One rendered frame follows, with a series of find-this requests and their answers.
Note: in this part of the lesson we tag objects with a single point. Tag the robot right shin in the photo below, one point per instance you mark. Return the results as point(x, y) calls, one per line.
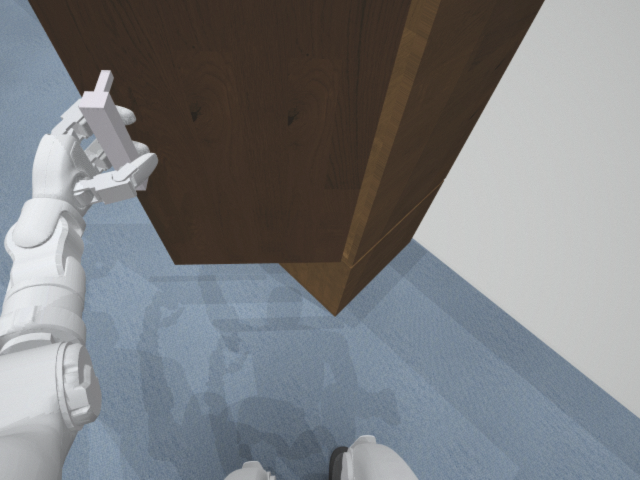
point(361, 440)

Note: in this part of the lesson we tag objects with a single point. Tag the left robot forearm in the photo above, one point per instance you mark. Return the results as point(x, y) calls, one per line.
point(45, 297)

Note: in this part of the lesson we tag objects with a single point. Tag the robot left hand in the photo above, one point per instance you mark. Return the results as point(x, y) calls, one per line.
point(60, 164)

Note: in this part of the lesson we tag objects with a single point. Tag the handle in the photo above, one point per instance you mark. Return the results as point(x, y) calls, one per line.
point(105, 122)

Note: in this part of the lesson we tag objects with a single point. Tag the cupboard door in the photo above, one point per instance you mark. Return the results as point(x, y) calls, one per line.
point(262, 113)

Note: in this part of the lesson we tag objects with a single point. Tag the robot right thigh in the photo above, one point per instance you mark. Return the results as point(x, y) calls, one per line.
point(372, 461)

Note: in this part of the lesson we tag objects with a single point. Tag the left robot upper arm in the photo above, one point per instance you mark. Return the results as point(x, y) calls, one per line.
point(47, 395)

